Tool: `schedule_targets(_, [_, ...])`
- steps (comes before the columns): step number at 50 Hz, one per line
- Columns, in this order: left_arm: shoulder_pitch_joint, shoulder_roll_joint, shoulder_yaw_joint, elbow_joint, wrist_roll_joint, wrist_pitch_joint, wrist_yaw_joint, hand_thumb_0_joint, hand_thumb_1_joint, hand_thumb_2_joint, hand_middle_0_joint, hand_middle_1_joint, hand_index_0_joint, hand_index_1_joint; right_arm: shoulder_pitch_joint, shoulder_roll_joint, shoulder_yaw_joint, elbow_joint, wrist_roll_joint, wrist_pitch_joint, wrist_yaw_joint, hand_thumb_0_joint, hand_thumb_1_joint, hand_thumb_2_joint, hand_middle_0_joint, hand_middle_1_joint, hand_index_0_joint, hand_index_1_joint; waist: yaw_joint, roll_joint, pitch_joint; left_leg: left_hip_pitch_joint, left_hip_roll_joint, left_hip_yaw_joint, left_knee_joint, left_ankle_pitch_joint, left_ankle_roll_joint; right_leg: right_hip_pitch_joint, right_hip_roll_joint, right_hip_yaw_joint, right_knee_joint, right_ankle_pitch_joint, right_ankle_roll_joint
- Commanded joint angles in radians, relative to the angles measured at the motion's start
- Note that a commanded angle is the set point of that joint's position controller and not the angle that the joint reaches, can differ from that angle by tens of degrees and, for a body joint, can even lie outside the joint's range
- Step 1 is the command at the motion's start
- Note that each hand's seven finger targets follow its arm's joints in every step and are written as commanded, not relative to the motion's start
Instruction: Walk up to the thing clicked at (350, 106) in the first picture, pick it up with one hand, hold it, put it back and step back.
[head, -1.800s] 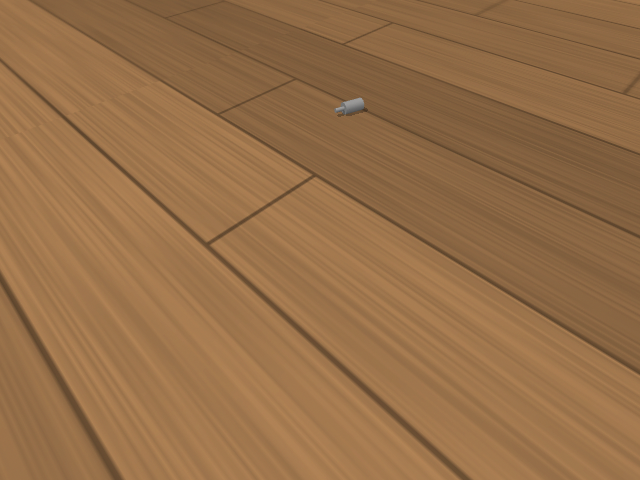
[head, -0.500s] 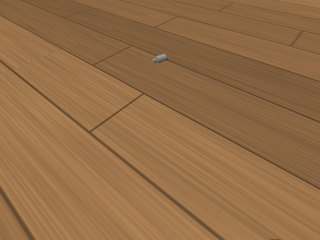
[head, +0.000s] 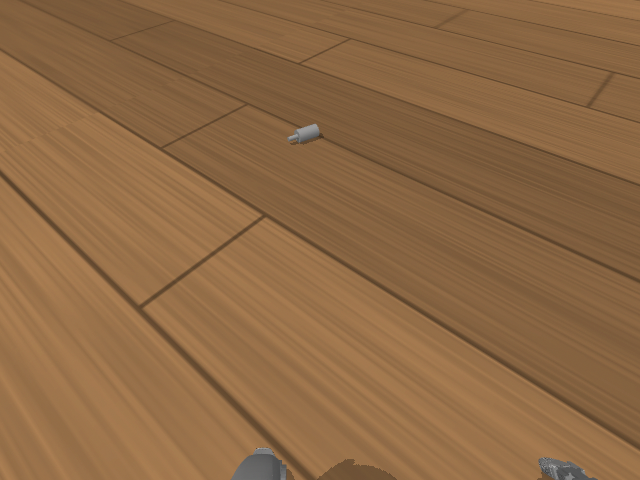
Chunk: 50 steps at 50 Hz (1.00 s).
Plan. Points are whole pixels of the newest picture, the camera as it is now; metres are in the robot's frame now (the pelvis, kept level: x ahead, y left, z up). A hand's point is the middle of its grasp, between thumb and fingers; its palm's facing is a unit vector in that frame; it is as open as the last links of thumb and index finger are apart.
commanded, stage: walk up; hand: left
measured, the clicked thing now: (302, 134) +2.01 +0.28 -0.73
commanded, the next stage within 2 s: none
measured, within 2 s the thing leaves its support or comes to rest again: neither
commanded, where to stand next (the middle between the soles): +1.65 +0.04 m, yaw -2 degrees
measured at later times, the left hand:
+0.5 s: hand (218, 268) +0.51 +0.26 -0.11, palm faces -0.10 -0.90 -0.42, open 7.3 cm
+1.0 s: hand (239, 240) +0.62 +0.25 -0.15, palm faces +0.03 -0.92 -0.38, open 7.4 cm
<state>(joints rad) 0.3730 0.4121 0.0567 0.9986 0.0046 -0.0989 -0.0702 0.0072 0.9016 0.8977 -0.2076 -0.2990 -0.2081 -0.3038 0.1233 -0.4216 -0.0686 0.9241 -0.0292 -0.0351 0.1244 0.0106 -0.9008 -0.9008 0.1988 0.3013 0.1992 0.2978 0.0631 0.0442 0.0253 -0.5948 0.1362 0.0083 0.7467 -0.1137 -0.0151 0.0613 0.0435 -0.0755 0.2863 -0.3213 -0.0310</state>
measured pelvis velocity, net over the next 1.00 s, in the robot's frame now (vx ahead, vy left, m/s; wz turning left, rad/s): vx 0.63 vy -0.04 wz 0.01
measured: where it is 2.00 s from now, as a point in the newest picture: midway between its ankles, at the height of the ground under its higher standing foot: (351, 255)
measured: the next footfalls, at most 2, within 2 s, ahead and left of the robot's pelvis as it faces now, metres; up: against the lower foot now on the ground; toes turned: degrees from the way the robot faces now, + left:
left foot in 0.10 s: +0.27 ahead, +0.16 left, +0.00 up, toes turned +6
right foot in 0.52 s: +0.54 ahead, -0.16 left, +0.00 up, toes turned -7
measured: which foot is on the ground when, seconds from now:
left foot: up 0.00-0.08, down 0.10-0.54, up 0.56-0.98, down 1.00-1.00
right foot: down 0.00-0.14, up 0.16-0.50, down 0.52-1.00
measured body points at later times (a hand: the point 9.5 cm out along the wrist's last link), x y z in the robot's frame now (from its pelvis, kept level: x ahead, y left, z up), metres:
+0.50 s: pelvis +0.35 -0.02 -0.02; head +0.34 -0.04 +0.43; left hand +0.51 +0.30 -0.09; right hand +0.34 -0.36 -0.14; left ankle +0.23 +0.15 -0.74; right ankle +0.50 -0.15 -0.73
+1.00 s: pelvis +0.63 -0.04 -0.01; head +0.65 -0.03 +0.44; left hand +0.62 +0.29 -0.13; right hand +0.76 -0.36 -0.11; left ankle +0.77 +0.07 -0.74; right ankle +0.50 -0.15 -0.74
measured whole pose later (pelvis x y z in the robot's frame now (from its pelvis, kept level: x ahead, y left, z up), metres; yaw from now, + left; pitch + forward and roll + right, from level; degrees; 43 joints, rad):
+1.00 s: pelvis +0.63 -0.04 -0.01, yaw +0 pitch -1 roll -3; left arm 0.38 0.43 0.07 0.94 0.01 -0.10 -0.04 0.01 0.90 0.90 -0.21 -0.30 -0.21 -0.30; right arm 0.17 -0.42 -0.07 0.90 -0.03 -0.02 0.10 0.01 -0.90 -0.90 0.20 0.30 0.20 0.30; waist 0.06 0.04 0.06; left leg -0.47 0.07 0.02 0.56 -0.10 0.03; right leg 0.05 0.03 -0.14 0.39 -0.42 0.00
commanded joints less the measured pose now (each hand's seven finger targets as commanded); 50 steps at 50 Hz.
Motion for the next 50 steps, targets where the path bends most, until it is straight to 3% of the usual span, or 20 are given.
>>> schedule_targets(1, [-0.062,0.302,0.067,-0.099,-0.01,-0.028,0.022,0.0,0.9,0.9,-0.2,-0.3,-0.2,-0.3,-0.22,-0.163,-0.044,-0.14,0.008,-0.036,-0.006,0.0,-0.9,-0.9,0.2,0.3,0.2,0.3,0.021,-0.092,0.08,0.169,-0.016,0.038,-0.194,0.094,0.012,-0.199,-0.245,0.111,-0.148,0.125,-0.141])
schedule_targets(4, [-0.074,0.311,0.064,-0.102,-0.018,-0.014,0.031,0.0,0.9,0.9,-0.2,-0.3,-0.2,-0.3,-0.081,-0.168,-0.06,-0.106,0.001,-0.04,-0.027,0.0,-0.9,-0.9,0.2,0.3,0.2,0.3,-0.046,-0.061,-0.017,0.347,-0.091,0.109,-0.25,0.056,0.043,-0.13,-0.248,0.067,0.075,0.502,-0.132])
schedule_targets(6, [-0.017,0.24,0.041,-0.124,-0.017,0.003,0.043,0.0,0.9,0.9,-0.2,-0.3,-0.2,-0.3,0.269,-0.254,-0.101,-0.014,-0.03,-0.051,-0.054,0.0,-0.9,-0.9,0.2,0.3,0.2,0.3,-0.189,0.118,-0.229,0.812,-0.086,0.053,-0.278,-0.091,0.139,-0.338,-0.158,0.006,0.623,0.461,-0.062])
schedule_targets(7, [0.031,0.159,0.013,-0.146,-0.022,0.004,0.045,0.0,0.9,0.9,-0.2,-0.3,-0.2,-0.3,0.372,-0.323,-0.131,-0.016,-0.041,-0.053,-0.07,0.0,-0.9,-0.9,0.2,0.3,0.2,0.3,-0.213,0.313,-0.296,1.039,0.126,-0.275,-0.297,-0.245,0.192,-0.628,-0.045,0.027,0.852,0.003,-0.022])
schedule_targets(8, [0.043,0.22,0.027,-0.147,-0.042,0.001,0.053,0.0,0.9,0.9,-0.2,-0.3,-0.2,-0.3,0.359,-0.359,-0.141,-0.038,-0.007,-0.057,-0.072,0.0,-0.9,-0.9,0.2,0.3,0.2,0.3,-0.201,0.294,-0.353,1.156,0.287,-0.672,-0.41,-0.199,0.305,-0.806,0.057,0.113,0.973,-0.193,-0.02])
schedule_targets(9, [-0.022,0.267,0.027,-0.14,-0.036,-0.005,0.063,0.0,0.9,0.9,-0.2,-0.3,-0.2,-0.3,0.304,-0.35,-0.151,-0.055,0.011,-0.055,-0.08,0.0,-0.9,-0.9,0.2,0.3,0.2,0.3,-0.186,0.202,-0.327,1.085,0.343,-0.669,-0.416,-0.14,0.354,-0.839,-0.041,0.2,1.034,-0.152,-0.03])
schedule_targets(12, [-0.133,0.234,0.024,-0.153,-0.043,-0.019,0.038,0.0,0.9,0.9,-0.2,-0.3,-0.2,-0.3,0.182,-0.247,-0.09,-0.099,0.021,-0.063,-0.093,0.0,-0.9,-0.9,0.2,0.3,0.2,0.3,-0.132,0.037,-0.135,0.696,0.184,-0.192,-0.412,0.225,0.237,-0.699,-0.114,0.218,0.923,-0.021,-0.012])
schedule_targets(15, [-0.085,0.194,0.024,-0.147,-0.032,0.007,0.008,0.0,0.9,0.9,-0.2,-0.3,-0.2,-0.3,0.107,-0.234,-0.073,-0.12,0.032,-0.077,-0.087,0.0,-0.9,-0.9,0.2,0.3,0.2,0.3,-0.061,0.065,-0.016,0.451,0.14,-0.05,-0.49,0.141,0.228,-0.58,-0.149,0.145,0.746,0.026,0.024])
schedule_targets(21, [-0.176,0.196,0.05,-0.151,-0.008,0.007,-0.028,0.0,0.9,0.9,-0.2,-0.3,-0.2,-0.3,0.049,-0.262,-0.068,-0.135,0.026,-0.096,-0.064,0.0,-0.9,-0.9,0.2,0.3,0.2,0.3,-0.04,0.118,0.063,0.264,0.104,0.03,-0.507,-0.172,0.201,-0.369,-0.155,0.041,0.353,0.281,0.024])
schedule_targets(25, [-0.061,0.238,0.085,-0.091,-0.003,0.012,-0.017,0.0,0.9,0.9,-0.2,-0.3,-0.2,-0.3,0.063,-0.246,-0.064,-0.118,0.025,-0.086,-0.069,0.0,-0.9,-0.9,0.2,0.3,0.2,0.3,0.048,-0.021,-0.018,0.17,0.079,0.051,-0.263,-0.146,0.153,-0.083,-0.116,0.003,0.37,0.256,-0.007])
schedule_targets(26, [0.039,0.277,0.105,-0.066,-0.001,0.004,-0.007,0.0,0.9,0.9,-0.2,-0.3,-0.2,-0.3,0.098,-0.206,-0.051,-0.113,0.018,-0.083,-0.07,0.0,-0.9,-0.9,0.2,0.3,0.2,0.3,0.096,-0.148,-0.086,0.109,0.007,0.086,0.015,-0.069,0.123,0.075,-0.103,0.041,0.338,0.109,-0.034])
schedule_targets(27, [0.155,0.35,0.13,-0.061,0.011,-0.007,0.01,0.0,0.9,0.9,-0.2,-0.3,-0.2,-0.3,0.187,-0.139,-0.028,-0.106,0.02,-0.079,-0.066,0.0,-0.9,-0.9,0.2,0.3,0.2,0.3,0.127,-0.378,-0.142,0.021,-0.114,0.124,0.347,-0.242,0.09,0.156,-0.245,0.28,0.16,-0.176,-0.062])
schedule_targets(28, [0.152,0.421,0.126,-0.081,-0.01,-0.015,0.018,0.0,0.9,0.9,-0.2,-0.3,-0.2,-0.3,0.217,-0.173,-0.033,-0.121,0.033,-0.077,-0.071,0.0,-0.9,-0.9,0.2,0.3,0.2,0.3,0.09,-0.445,-0.161,-0.097,-0.176,0.035,0.53,-0.41,0.05,0.177,-0.482,0.794,-0.077,-0.167,-0.122])
schedule_targets(29, [0.028,0.433,0.124,-0.11,-0.02,-0.013,0.025,0.0,0.9,0.9,-0.2,-0.3,-0.2,-0.3,0.208,-0.239,-0.043,-0.091,0.026,-0.067,-0.088,0.0,-0.9,-0.9,0.2,0.3,0.2,0.3,0.053,-0.353,-0.128,-0.123,-0.117,-0.04,0.6,-0.401,0.048,0.105,-0.521,0.892,-0.118,-0.256,-0.19])
schedule_targets(31, [-0.088,0.353,0.101,-0.148,-0.026,-0.019,0.04,0.0,0.9,0.9,-0.2,-0.3,-0.2,-0.3,0.139,-0.24,-0.049,-0.065,0.043,-0.059,-0.089,0.0,-0.9,-0.9,0.2,0.3,0.2,0.3,-0.002,-0.175,-0.007,-0.052,-0.053,-0.156,0.569,-0.203,0.059,-0.108,-0.401,0.567,-0.08,-0.034,-0.106])
schedule_targets(34, [-0.16,0.258,0.069,-0.136,-0.023,-0.034,0.044,0.0,0.9,0.9,-0.2,-0.3,-0.2,-0.3,0.227,-0.186,-0.035,-0.033,0.045,-0.03,-0.07,0.0,-0.9,-0.9,0.2,0.3,0.2,0.3,-0.084,-0.221,0.028,0.108,-0.05,-0.098,0.389,-0.074,0.064,-0.296,-0.229,0.205,-0.056,0.229,-0.018])
schedule_targets(41, [-0.067,0.265,0.077,-0.156,-0.003,-0.049,0.045,0.0,0.9,0.9,-0.2,-0.3,-0.2,-0.3,0.033,-0.163,-0.044,-0.12,0.018,-0.008,-0.037,0.0,-0.9,-0.9,0.2,0.3,0.2,0.3,-0.037,-0.131,0.043,0.0,-0.07,-0.071,0.075,-0.002,0.0,-0.184,-0.274,0.123,-0.119,0.218,-0.102])
schedule_targets(45, [-0.042,0.262,0.083,-0.146,0.003,-0.035,0.046,0.0,0.9,0.9,-0.2,-0.3,-0.2,-0.3,-0.082,-0.144,-0.033,-0.152,0.01,-0.025,-0.02,0.0,-0.9,-0.9,0.2,0.3,0.2,0.3,-0.004,-0.128,0.048,0.053,-0.052,-0.003,-0.178,0.042,0.025,-0.078,-0.264,0.066,-0.055,0.305,-0.097])
schedule_targets(48, [-0.037,0.275,0.078,-0.144,-0.001,-0.021,0.051,0.0,0.9,0.9,-0.2,-0.3,-0.2,-0.3,-0.068,-0.145,-0.042,-0.139,0.004,-0.031,-0.024,0.0,-0.9,-0.9,0.2,0.3,0.2,0.3,-0.015,-0.131,0.027,0.188,-0.054,0.015,-0.199,0.016,0.061,-0.114,-0.319,0.097,0.011,0.327,-0.129])
schedule_targets(50, [-0.058,0.279,0.073,-0.156,-0.006,-0.013,0.058,0.0,0.9,0.9,-0.2,-0.3,-0.2,-0.3,0.077,-0.176,-0.059,-0.093,-0.005,-0.036,-0.035,0.0,-0.9,-0.9,0.2,0.3,0.2,0.3,-0.093,-0.036,-0.033,0.38,-0.091,0.03,-0.264,-0.001,0.091,-0.146,-0.289,0.054,0.225,0.459,-0.111])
